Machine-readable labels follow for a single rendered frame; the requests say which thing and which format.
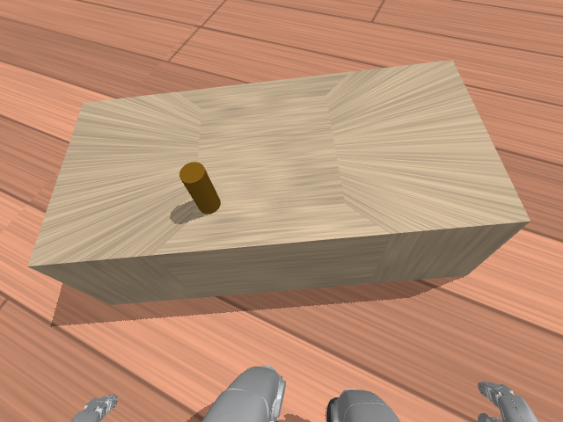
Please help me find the right robot hand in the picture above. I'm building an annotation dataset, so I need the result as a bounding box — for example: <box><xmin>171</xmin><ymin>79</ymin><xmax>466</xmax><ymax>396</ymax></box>
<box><xmin>478</xmin><ymin>382</ymin><xmax>538</xmax><ymax>422</ymax></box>

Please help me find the left robot hand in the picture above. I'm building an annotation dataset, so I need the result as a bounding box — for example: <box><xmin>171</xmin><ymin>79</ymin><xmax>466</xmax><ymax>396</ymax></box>
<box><xmin>71</xmin><ymin>395</ymin><xmax>118</xmax><ymax>422</ymax></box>

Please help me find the can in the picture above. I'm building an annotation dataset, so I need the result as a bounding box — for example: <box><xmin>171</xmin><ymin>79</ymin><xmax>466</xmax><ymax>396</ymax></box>
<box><xmin>179</xmin><ymin>162</ymin><xmax>221</xmax><ymax>215</ymax></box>

